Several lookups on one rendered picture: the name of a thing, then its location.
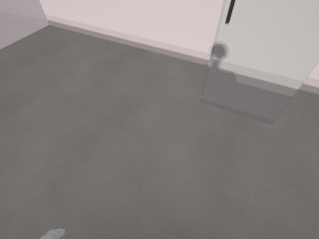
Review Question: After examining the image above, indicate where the handle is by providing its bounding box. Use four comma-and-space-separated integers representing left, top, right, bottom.
225, 0, 235, 23

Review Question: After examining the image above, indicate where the robot left hand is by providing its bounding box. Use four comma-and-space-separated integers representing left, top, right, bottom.
40, 229, 65, 239

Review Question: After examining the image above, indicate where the fridge door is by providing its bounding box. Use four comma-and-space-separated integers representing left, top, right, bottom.
202, 0, 319, 120

